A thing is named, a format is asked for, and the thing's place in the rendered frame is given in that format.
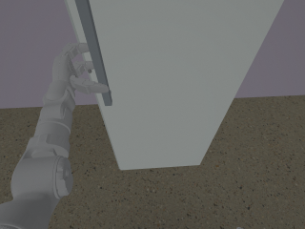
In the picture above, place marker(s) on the handle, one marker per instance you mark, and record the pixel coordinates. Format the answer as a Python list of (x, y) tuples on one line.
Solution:
[(86, 18)]

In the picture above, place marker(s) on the robot left hand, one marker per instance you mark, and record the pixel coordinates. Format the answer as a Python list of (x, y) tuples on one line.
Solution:
[(64, 70)]

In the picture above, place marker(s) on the fridge door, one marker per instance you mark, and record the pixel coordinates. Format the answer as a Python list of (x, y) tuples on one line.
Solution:
[(173, 69)]

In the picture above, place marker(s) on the left robot upper arm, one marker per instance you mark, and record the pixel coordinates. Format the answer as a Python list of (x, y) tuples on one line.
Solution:
[(38, 185)]

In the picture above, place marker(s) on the robot left forearm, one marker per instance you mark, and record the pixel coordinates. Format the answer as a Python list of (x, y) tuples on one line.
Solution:
[(53, 129)]

